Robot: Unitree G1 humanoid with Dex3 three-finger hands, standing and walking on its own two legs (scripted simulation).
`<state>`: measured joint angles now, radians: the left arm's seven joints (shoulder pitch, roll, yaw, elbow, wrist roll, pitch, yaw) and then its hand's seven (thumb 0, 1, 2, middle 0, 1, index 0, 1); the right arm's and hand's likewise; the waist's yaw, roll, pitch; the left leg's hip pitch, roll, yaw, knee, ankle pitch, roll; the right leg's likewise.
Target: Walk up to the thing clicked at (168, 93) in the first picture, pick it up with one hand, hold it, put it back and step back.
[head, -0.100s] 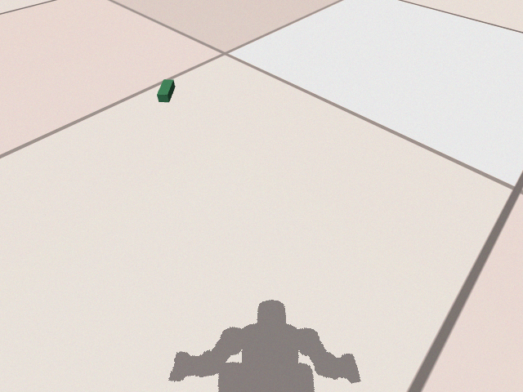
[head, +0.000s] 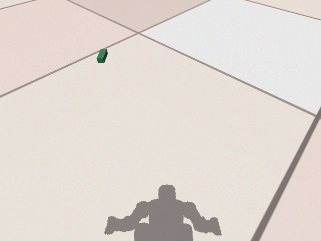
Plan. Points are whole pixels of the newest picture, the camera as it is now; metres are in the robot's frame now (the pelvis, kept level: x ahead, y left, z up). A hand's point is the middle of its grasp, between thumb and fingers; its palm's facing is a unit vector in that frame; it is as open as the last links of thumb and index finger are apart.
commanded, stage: stand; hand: left
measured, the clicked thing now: (102, 55) +2.08 +0.68 -0.75
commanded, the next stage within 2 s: walk up in 1.02 s
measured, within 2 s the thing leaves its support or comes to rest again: neither
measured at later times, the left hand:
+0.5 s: hand out of the picture +0.07 +0.25 -0.16, palm faces -0.01 -0.94 -0.34, open 7.3 cm
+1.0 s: hand out of the picture +0.07 +0.26 -0.16, palm faces -0.01 -0.94 -0.34, open 7.3 cm
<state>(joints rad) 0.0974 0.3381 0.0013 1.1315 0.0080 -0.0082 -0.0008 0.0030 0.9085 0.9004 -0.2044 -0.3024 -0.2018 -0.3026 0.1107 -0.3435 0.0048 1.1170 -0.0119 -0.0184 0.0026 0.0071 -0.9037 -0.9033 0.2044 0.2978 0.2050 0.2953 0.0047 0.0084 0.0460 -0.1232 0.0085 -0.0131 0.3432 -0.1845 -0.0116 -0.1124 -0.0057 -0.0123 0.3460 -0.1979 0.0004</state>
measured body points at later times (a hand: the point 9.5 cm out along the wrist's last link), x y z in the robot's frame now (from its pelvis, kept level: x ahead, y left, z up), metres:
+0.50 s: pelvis +0.00 +0.00 +0.00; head +0.01 +0.00 +0.45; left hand +0.08 +0.30 -0.13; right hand +0.08 -0.30 -0.13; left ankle +0.00 +0.13 -0.75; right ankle -0.01 -0.12 -0.75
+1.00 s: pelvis +0.01 +0.00 +0.00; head +0.02 +0.00 +0.45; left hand +0.07 +0.31 -0.13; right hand +0.08 -0.29 -0.13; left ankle +0.00 +0.13 -0.75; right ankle -0.01 -0.12 -0.75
